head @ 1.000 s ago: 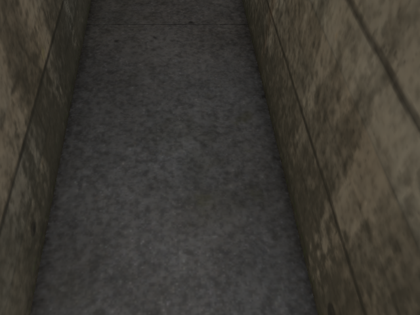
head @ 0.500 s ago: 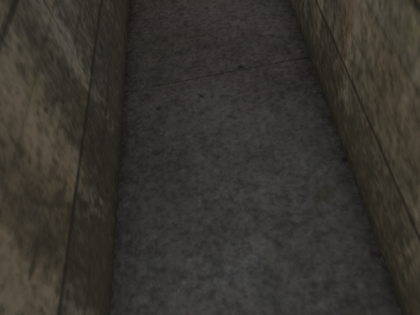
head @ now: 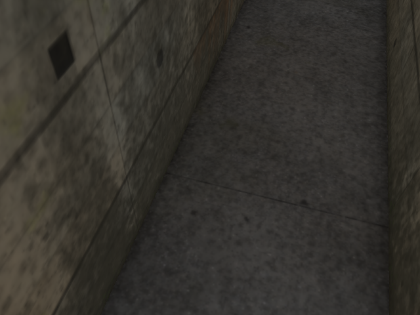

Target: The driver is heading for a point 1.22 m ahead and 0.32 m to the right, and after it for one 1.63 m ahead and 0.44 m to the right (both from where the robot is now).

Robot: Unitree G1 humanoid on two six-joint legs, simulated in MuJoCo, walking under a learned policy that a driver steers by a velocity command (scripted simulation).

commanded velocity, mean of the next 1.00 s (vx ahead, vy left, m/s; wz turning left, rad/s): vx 0.89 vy -0.08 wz -0.46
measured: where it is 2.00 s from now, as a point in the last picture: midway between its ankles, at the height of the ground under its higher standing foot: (291, 101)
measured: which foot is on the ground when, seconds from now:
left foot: up 0.00-0.14, down 0.16-0.56, up 0.58-1.00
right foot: down 0.00-0.14, up 0.16-0.54, down 0.56-1.00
